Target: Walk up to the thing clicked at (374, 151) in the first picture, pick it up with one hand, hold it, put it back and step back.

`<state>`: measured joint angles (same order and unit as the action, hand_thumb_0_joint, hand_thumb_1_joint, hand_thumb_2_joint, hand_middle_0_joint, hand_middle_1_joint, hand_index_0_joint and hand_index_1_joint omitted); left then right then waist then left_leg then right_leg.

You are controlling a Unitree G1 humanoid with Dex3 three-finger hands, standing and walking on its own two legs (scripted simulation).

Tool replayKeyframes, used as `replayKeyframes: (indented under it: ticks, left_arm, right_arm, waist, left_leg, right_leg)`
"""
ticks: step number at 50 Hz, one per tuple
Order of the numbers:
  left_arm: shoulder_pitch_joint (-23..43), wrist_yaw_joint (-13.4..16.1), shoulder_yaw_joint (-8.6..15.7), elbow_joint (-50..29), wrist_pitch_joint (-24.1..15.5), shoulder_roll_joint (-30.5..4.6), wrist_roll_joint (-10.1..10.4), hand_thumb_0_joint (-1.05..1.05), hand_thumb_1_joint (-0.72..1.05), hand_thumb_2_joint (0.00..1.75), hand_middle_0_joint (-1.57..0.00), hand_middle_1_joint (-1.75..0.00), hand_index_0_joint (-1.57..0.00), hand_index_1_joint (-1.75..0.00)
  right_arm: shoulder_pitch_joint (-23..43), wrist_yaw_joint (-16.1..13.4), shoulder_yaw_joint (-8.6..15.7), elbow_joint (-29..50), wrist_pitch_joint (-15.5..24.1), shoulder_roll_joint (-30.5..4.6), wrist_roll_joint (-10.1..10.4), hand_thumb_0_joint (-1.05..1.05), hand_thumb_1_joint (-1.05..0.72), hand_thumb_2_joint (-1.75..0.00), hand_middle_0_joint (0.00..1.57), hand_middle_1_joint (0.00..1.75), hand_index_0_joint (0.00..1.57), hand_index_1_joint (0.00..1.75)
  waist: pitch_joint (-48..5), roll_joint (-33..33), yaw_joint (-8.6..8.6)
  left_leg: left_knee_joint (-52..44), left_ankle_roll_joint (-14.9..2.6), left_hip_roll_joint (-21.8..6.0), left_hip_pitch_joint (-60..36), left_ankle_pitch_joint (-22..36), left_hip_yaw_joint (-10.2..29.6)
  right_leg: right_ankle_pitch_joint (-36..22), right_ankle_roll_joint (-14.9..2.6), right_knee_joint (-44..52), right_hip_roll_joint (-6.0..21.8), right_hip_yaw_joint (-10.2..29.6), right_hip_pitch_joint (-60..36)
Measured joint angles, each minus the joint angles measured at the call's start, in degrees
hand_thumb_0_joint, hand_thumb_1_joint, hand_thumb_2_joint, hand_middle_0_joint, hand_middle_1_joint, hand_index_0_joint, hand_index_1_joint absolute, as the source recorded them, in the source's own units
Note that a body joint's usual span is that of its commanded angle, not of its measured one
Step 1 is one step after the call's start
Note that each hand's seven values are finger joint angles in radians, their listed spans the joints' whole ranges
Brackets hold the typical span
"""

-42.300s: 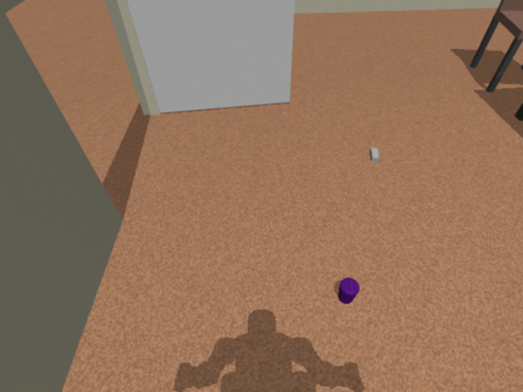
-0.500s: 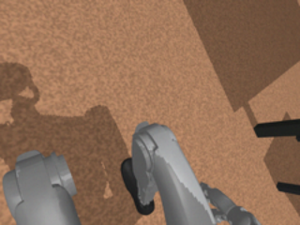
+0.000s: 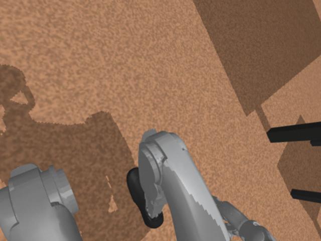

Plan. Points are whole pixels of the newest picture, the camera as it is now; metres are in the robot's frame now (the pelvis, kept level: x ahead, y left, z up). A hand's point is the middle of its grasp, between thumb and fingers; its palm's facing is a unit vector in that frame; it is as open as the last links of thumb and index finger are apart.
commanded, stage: close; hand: left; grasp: from above
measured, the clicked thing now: out of the picture +0.43 +0.37 -0.28
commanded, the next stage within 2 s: settle in 1.36 s
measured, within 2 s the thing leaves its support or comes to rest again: leaves its support in 1.76 s
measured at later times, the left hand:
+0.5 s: hand out of the picture +0.41 +0.36 -0.25, palm faces -0.47 -0.12 -0.88, open 13.1 cm
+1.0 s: hand out of the picture +0.41 +0.36 -0.25, palm faces -0.47 -0.14 -0.87, open 11.4 cm
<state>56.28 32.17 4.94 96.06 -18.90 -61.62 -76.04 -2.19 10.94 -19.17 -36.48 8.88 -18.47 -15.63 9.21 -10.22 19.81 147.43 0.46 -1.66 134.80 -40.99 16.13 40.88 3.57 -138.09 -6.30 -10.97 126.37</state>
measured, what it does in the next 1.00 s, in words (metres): stands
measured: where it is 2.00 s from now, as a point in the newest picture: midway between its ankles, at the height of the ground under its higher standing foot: (112, 226)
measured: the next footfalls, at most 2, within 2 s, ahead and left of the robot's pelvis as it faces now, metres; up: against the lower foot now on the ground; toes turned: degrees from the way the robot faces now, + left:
none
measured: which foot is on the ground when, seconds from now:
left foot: down 0.00-1.00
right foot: down 0.00-1.00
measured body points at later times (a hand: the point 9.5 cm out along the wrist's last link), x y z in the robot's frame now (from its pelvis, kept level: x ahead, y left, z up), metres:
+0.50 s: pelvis +0.00 +0.00 +0.00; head +0.26 +0.15 +0.33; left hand +0.43 +0.36 -0.20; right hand +0.10 -0.25 -0.06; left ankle +0.06 +0.13 -0.26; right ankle +0.11 -0.12 -0.26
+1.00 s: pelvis +0.00 +0.00 +0.00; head +0.26 +0.16 +0.33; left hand +0.43 +0.37 -0.20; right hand +0.10 -0.24 -0.06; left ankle +0.06 +0.13 -0.26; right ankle +0.11 -0.12 -0.26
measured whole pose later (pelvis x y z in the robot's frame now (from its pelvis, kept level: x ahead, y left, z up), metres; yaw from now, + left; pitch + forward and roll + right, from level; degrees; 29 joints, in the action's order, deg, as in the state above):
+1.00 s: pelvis +0.00 +0.00 +0.00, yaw -1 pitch +26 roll -15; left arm 56.2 32.7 5.1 95.8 -20.1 -63.1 -76.4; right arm -1.3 10.8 -20.7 -36.1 8.4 -18.6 -16.2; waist 9.6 -10.6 19.4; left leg 147.5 0.5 -1.8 134.5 -41.1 17.0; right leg 40.5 3.6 -137.4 -6.5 -11.7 125.9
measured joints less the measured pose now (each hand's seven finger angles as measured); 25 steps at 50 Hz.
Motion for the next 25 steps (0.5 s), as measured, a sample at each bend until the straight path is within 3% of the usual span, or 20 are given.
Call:
replayKeyframes:
  ticks: [11,20,25]
  left_arm:
    - [-0.2,1.3,-0.5,-0.2,-1.4,-0.2,-0.9,0.0,-0.48,1.01,-0.1,-0.9,-0.08,-0.92]
    - [0.5,2.5,-1.0,0.4,0.1,0.1,-0.9,0.0,-0.38,0.94,-0.16,-0.87,-0.15,-0.89]
    - [0.5,1.5,-0.2,0.6,0.9,-0.2,-0.7,0.0,-0.32,0.89,-0.2,-0.84,-0.2,-0.85]
  right_arm:
    - [0.6,-0.1,-0.7,-0.3,-0.4,-0.2,-0.6,0.0,-0.89,-0.9,0.2,0.3,0.2,0.29]
    - [0.9,0.1,-0.7,-0.4,0.6,-0.4,-0.7,0.0,-0.89,-0.9,0.2,0.3,0.2,0.29]
    - [0.5,0.1,-0.4,0.2,0.7,-0.5,-0.5,0.0,-0.89,-0.9,0.2,0.3,0.2,0.29]
  waist:
    - [0.0,-0.2,-0.33]
    - [-0.4,-0.3,-0.03]
    - [-0.2,-0.2,0.13]
  left_leg:
    - [0.0,0.0,-0.2,-0.3,-0.1,0.5]
    - [0.2,-0.12,-0.1,0.2,0.3,0.5]
    - [0.1,-0.1,-0.1,0.2,0.4,0.5]
  right_leg:
    - [-0.3,0.1,0.4,-0.3,-0.4,-0.3]
    - [-0.7,0.07,0.3,-0.3,-0.4,0.0]
    - [-0.7,0.01,0.4,-0.2,-0.4,0.1]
